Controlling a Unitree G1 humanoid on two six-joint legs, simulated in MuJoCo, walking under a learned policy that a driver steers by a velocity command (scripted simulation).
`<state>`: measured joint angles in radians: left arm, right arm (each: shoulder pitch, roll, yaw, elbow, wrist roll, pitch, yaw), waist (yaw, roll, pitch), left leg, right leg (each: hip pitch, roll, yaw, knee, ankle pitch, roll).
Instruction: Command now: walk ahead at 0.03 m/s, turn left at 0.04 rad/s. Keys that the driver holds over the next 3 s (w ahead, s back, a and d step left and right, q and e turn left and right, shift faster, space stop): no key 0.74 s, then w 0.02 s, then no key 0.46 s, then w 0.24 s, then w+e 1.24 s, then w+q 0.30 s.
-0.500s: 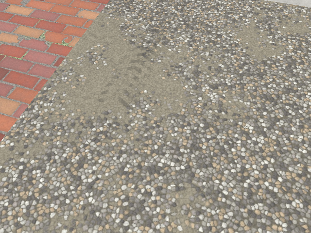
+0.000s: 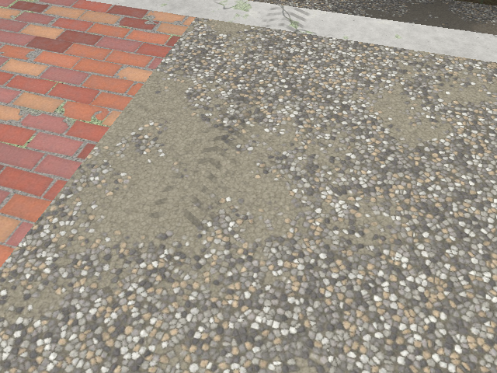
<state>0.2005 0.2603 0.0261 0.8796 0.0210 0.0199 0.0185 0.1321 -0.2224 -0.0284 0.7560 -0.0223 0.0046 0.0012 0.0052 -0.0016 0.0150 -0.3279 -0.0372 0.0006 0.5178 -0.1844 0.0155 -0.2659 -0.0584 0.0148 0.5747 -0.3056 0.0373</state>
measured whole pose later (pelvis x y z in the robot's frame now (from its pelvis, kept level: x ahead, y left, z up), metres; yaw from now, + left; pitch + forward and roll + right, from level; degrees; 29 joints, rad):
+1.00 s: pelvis +0.04 -0.02 +0.01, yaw +0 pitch -1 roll +0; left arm 0.28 0.20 0.00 1.08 0.00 -0.01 0.03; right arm 0.17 -0.21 -0.03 1.14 0.00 0.02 -0.04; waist 0.00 0.00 0.04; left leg -0.23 0.01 -0.03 0.49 -0.24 -0.02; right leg -0.14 -0.01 -0.02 0.48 -0.32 0.00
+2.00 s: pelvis +0.33 -0.05 -0.02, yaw -14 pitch +1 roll +0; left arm 0.03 0.24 0.07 0.79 -0.02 -0.06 -0.05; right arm 0.38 -0.23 -0.03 1.03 0.01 -0.10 -0.02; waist -0.02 -0.01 0.06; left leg -0.09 0.05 0.07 1.09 -0.48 0.00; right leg -0.51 0.07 -0.08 0.67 -0.19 -0.14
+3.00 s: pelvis +0.81 -0.28 -0.01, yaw -38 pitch +3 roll +1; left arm 0.04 0.24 0.04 0.62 0.01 -0.08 -0.03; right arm 0.40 -0.29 -0.05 0.91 0.03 -0.07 0.01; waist -0.07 0.01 0.04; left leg -0.20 0.05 -0.01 0.91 -0.48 -0.01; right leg -0.48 -0.02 -0.04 0.60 -0.16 -0.04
